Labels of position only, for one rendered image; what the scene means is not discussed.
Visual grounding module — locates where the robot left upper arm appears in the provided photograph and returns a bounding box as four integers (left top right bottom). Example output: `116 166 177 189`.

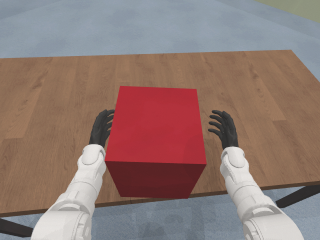
32 210 92 240

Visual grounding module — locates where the right robot hand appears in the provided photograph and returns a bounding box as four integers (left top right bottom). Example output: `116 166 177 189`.
208 110 239 150

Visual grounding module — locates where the robot right upper arm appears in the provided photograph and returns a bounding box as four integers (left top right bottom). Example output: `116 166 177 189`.
243 213 302 240

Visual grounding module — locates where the left robot hand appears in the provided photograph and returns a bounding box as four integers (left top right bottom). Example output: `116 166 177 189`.
88 109 115 148

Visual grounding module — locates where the left robot forearm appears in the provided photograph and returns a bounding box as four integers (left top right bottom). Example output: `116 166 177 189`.
30 144 106 240

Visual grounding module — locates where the right robot forearm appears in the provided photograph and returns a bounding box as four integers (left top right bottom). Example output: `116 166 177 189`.
220 146 304 240

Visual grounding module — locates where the carton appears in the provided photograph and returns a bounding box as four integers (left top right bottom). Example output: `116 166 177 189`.
104 86 207 199

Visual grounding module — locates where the table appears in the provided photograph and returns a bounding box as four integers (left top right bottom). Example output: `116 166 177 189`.
0 49 320 238

